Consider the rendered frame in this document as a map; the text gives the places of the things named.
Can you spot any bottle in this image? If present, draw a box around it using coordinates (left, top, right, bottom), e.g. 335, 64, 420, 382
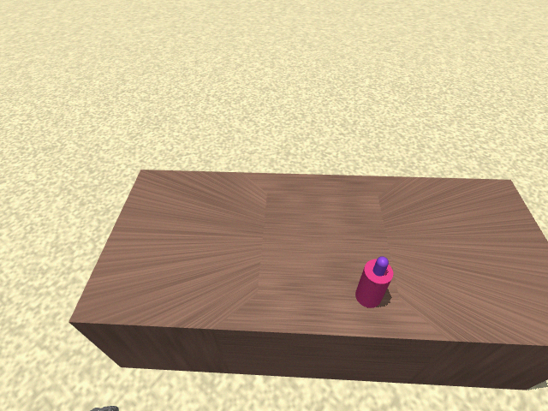
355, 256, 393, 308

